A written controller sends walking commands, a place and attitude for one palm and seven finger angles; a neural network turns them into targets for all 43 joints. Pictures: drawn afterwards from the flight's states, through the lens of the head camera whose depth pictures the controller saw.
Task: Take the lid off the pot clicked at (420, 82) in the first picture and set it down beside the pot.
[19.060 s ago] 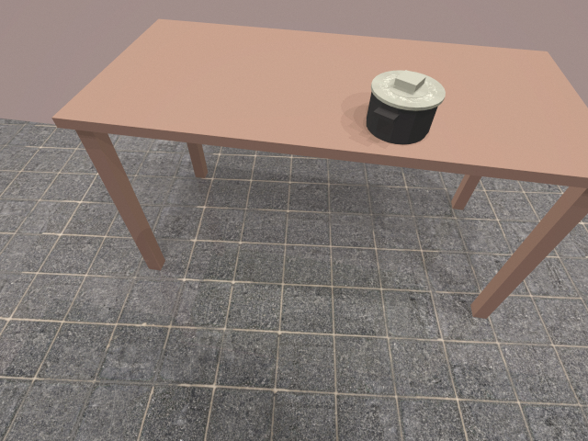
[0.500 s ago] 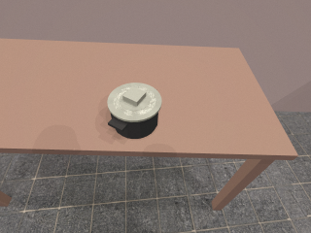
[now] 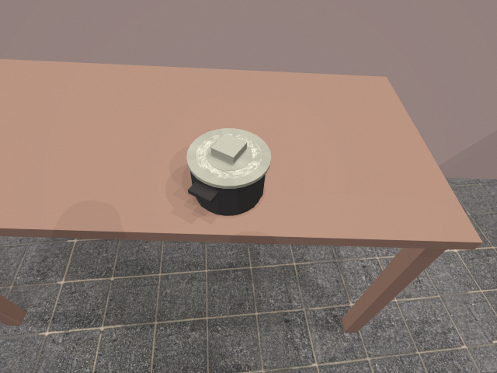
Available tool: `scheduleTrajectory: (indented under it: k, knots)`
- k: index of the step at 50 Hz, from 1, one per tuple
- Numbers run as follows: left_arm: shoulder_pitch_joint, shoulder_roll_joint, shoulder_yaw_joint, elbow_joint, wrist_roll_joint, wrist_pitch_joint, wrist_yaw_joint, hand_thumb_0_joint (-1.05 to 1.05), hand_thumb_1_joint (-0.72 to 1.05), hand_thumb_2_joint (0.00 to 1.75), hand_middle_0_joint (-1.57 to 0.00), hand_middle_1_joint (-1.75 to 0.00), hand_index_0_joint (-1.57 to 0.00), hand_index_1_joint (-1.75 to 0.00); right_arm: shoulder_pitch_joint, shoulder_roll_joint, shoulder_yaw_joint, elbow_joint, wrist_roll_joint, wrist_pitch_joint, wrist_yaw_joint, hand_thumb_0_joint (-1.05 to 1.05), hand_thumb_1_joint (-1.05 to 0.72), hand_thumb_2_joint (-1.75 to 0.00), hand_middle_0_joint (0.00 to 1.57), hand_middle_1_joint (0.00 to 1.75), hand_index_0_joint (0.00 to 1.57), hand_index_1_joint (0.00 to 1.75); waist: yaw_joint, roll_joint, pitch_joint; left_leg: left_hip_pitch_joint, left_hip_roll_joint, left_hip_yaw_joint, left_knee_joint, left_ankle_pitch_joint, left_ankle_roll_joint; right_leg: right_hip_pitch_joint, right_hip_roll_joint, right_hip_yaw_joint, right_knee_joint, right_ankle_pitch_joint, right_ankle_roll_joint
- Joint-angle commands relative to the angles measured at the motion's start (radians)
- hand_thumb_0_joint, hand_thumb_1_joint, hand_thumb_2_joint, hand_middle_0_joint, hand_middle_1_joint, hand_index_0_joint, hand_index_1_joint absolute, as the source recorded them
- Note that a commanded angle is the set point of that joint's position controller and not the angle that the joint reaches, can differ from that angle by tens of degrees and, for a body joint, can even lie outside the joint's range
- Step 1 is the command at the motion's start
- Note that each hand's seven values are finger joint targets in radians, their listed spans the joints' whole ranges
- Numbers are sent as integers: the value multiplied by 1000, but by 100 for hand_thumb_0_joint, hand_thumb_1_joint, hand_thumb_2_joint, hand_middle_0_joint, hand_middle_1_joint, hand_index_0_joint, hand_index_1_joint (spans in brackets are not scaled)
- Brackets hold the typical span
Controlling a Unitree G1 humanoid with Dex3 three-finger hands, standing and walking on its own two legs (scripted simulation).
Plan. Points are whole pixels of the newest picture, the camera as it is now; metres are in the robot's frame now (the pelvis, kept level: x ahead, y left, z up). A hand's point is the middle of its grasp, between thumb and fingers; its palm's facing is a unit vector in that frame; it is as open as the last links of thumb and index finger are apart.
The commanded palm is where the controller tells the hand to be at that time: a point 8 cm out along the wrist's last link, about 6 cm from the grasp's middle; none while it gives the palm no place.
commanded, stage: look again from close up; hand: left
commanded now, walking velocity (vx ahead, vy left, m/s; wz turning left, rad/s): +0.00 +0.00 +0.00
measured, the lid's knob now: (229, 148) +0.50 +0.08 +0.08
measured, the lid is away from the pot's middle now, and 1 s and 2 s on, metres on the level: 0.00 0.00 0.00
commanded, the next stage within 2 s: lift the closed hand beside the body in 0.54 s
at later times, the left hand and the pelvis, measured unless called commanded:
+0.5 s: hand out of the picture -0.04 +0.16 -0.18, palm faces +0.04 -0.99 -0.15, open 7.3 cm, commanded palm none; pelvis -0.01 +0.01 +0.00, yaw +0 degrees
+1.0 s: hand out of the picture +0.13 +0.19 -0.05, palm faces +0.19 -0.95 -0.23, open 5.0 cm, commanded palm +0.07 +0.24 -0.02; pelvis -0.02 +0.00 +0.00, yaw +0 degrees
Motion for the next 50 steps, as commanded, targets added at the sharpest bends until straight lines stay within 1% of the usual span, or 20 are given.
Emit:
scheduleTrajectory:
  k: [1, 5, 12, 16, 17, 31, 32, 33, 34, 35, 36, 37, 38, 40, 41, 43, 44, 45, 47, 50]
  knots:
    - [93, 84, 15, -13, 4, -10, 4, 0, 90, 90, -20, -30, -20, -30, 63, -87, -18, -26, 3, -13, -1, 0, -90, -90, 20, 30, 20, 30, 2, 51, 51, -17, 103, -106, -90, 163, 17, -57, -92, 79, -78, 122, -43]
    - [96, 76, 13, -10, 5, -6, 3, 0, 90, 90, -20, -30, -20, -30, 65, -88, -20, -30, 2, -10, -1, 0, -90, -90, 20, 30, 20, 30, 0, 42, 74, -31, 103, -110, -96, 121, 20, -78, -87, 77, -81, 86, -41]
    - [108, 74, 13, -7, 6, -7, 2, 0, 90, 90, -20, -30, -20, -30, 70, -83, -21, -35, 4, -13, 0, 0, -90, -90, 20, 30, 20, 30, 3, 19, 48, -34, 105, -115, -100, 116, 26, -65, -84, 74, -77, 94, -38]
    - [114, 68, 11, -3, 7, -8, 3, 0, 90, 90, -20, -30, -20, -30, 71, -83, -22, -34, 3, -11, 1, 0, -90, -90, 20, 30, 20, 30, 1, 44, 64, -42, 99, -110, -100, 89, 22, -88, -87, 80, -75, 76, -39]
    - [114, 73, 11, -5, 6, -7, 2, 0, 90, 90, -20, -30, -20, -30, 73, -80, -22, -35, 4, -12, 1, 0, -90, -90, 20, 30, 20, 30, 2, 14, 54, -44, 103, -114, -98, 103, 25, -72, -83, 75, -76, 90, -38]
    - [122, 57, 10, 0, 7, -8, 4, 0, 90, 90, -20, -30, -20, -30, 81, -74, -23, -30, 3, -12, 0, 0, -90, -90, 20, 30, 20, 30, 0, 39, 67, -50, 102, -112, -104, 73, 24, -99, -82, 85, -70, 75, -39]
    - [55, 168, 9, -92, 7, -34, 12, 0, 90, 90, -20, -30, -20, -30, 68, -127, -33, -135, -18, -20, 10, 0, -90, -90, 20, 30, 20, 30, -38, 35, 32, -23, 22, -119, -122, 329, 33, -72, 6, 39, 36, 217, -65]
    - [-466, 266, -7, -1144, -177, -142, 59, 0, 90, 90, -24, -35, -24, -35, -124, -326, -22, -431, 70, -171, 21, 0, -90, -90, 20, 30, 20, 30, -41, 139, -231, 37, -28, -95, -93, 115, -13, -93, 30, 56, -27, 76, -36]
    - [-223, 190, -53, -1074, -154, -86, 111, 0, 90, 90, -29, -40, -29, -40, -103, -249, -39, -387, 78, -247, -11, 0, -90, -90, 20, 30, 20, 30, -74, 123, -166, 37, 7, -84, -123, 29, -29, -103, 34, 26, -14, 74, -66]
    - [-135, 93, -85, -983, -121, -38, 130, 0, 90, 90, -33, -44, -33, -44, -95, -245, -38, -334, 69, -263, -12, 0, -90, -90, 20, 30, 20, 30, -65, 146, -98, -1, 9, -85, -167, -47, -39, -101, 28, 20, -26, 50, -63]
    - [32, 51, -77, -970, -110, -3, 146, 0, 90, 90, -38, -49, -38, -49, -86, -220, -39, -331, 74, -267, -5, 0, -90, -90, 20, 30, 20, 30, -48, 126, -65, 9, 5, -114, -183, -25, -47, -82, 35, 4, -43, 69, -64]
    - [131, 9, -101, -948, -99, 22, 147, 0, 90, 90, -42, -54, -42, -54, -105, -225, -39, -340, 67, -271, 8, 0, -90, -90, 20, 30, 20, 30, -36, 85, -45, 8, -1, -116, -179, -15, -35, -69, 36, -9, -65, 82, -58]
    - [121, -29, -135, -931, -82, 15, 140, 0, 90, 90, -46, -59, -46, -59, -121, -234, -29, -346, 51, -273, 20, 0, -90, -90, 20, 30, 20, 30, -52, 17, 0, 2, -8, -125, -164, 11, -20, -68, 35, -27, -75, 88, -50]
    - [212, -10, -97, -845, -37, 10, 128, 0, 90, 90, -55, -68, -55, -68, -149, -241, -53, -392, 36, -255, 40, 0, -90, -90, 20, 30, 20, 30, -28, -23, 36, -32, -8, -114, -137, 80, -4, -71, 34, -43, -90, 82, -40]
    - [272, 25, -39, -798, -27, 14, 120, 0, 90, 90, -60, -73, -60, -73, -161, -245, -72, -418, 37, -232, 51, 0, -90, -90, 20, 30, 20, 30, -7, -46, 39, -52, -3, -108, -140, 98, -6, -68, 38, -46, -95, 75, -40]
    - [414, 101, 82, -836, -34, -8, 105, 0, 90, 90, -68, -83, -68, -83, -190, -238, -99, -480, 39, -187, 62, 0, -90, -90, 20, 30, 20, 30, 45, -78, -15, -61, 1, -89, -149, 139, -20, 2, 36, -40, -98, 85, -42]
    - [472, 140, 141, -905, -41, -25, 95, 0, 90, 90, -73, -88, -73, -88, -208, -233, -106, -511, 38, -170, 62, 0, -90, -90, 20, 30, 20, 30, 68, -68, -45, -63, 1, -71, -150, 148, -22, 29, 33, -34, -97, 84, -42]
    - [488, 153, 156, -986, -46, -43, 86, 0, 90, 90, -77, -92, -77, -92, -218, -227, -106, -548, 40, -163, 62, 0, -90, -90, 20, 30, 20, 30, 74, -41, -67, -54, -3, -59, -149, 153, -22, 45, 32, -26, -94, 86, -42]
    - [428, 188, 179, -1067, -46, -61, 79, 0, 90, 90, -86, -102, -86, -102, -224, -225, -105, -596, 45, -142, 55, 0, -90, -90, 20, 30, 20, 30, 52, 14, -45, -39, -7, -35, -140, 132, -20, 22, 32, -12, -117, 92, -38]
    - [271, 169, 143, -1127, -45, -82, 66, 0, 90, 90, -99, -116, -99, -116, -223, -230, -88, -642, 40, -121, 43, 0, -90, -90, 20, 30, 20, 30, 4, 78, 38, -15, -18, -10, -122, 83, -7, -62, 36, 9, -166, 78, -26]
